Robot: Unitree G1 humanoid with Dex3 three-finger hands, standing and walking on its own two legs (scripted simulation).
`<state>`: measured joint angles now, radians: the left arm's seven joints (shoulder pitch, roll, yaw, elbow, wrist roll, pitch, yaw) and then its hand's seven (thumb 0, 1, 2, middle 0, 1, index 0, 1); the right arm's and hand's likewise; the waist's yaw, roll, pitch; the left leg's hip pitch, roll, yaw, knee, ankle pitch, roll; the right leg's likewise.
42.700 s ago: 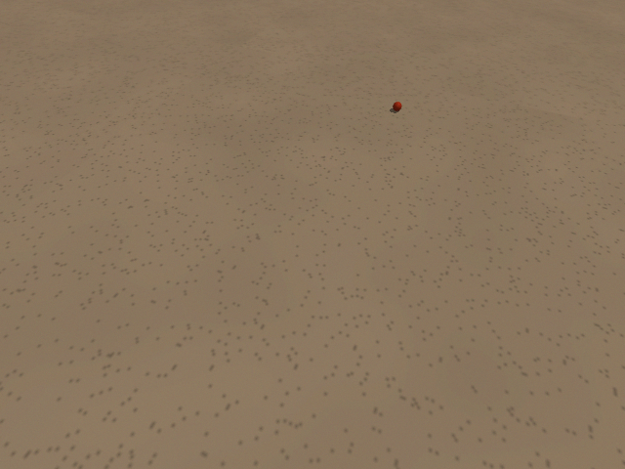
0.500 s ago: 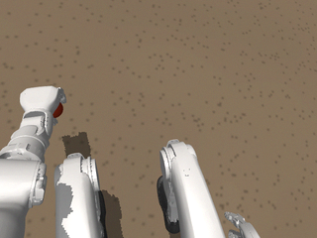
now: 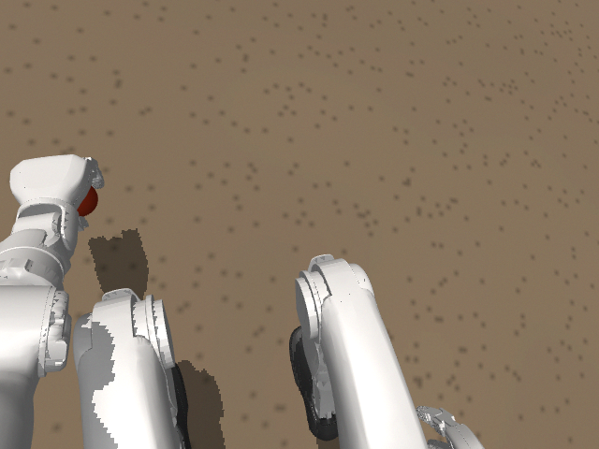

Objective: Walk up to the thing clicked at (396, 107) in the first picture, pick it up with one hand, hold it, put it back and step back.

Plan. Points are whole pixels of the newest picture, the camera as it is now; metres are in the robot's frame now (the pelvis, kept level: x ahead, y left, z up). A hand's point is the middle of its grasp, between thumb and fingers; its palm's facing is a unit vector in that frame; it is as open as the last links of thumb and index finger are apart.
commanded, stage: lower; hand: left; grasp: from above
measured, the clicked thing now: (76, 198) +0.48 +0.24 -0.20
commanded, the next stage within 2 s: rest in 0.28 s
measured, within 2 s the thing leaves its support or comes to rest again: rests again in 1.84 s
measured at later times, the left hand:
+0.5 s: hand (86, 215) +0.46 +0.24 -0.23, palm faces -0.47 -0.07 -0.88, open 7.7 cm
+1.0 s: hand (93, 218) +0.47 +0.24 -0.27, palm faces -0.49 -0.10 -0.87, open 7.7 cm
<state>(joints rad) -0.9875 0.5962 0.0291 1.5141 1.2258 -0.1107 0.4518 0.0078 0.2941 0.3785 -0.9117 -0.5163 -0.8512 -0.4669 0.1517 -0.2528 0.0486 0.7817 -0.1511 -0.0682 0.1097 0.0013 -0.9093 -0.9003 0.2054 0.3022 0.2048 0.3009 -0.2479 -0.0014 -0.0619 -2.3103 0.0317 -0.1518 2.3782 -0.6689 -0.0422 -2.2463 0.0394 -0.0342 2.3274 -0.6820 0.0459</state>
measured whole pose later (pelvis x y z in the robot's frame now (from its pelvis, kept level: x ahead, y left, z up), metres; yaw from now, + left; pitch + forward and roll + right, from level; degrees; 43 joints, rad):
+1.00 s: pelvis +0.01 +0.01 -0.03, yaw -5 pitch +31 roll -10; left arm -1.02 0.77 0.10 1.72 1.25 -0.17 0.62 0.01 0.30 0.37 -0.90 -0.53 -0.85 -0.47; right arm 0.11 -0.29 0.17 0.76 -0.25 -0.20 0.25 0.00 -0.91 -0.90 0.20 0.30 0.20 0.30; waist -0.34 -0.07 0.09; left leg -2.36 0.03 -0.24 2.53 -0.73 -0.05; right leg -2.27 0.07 -0.10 2.41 -0.71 0.06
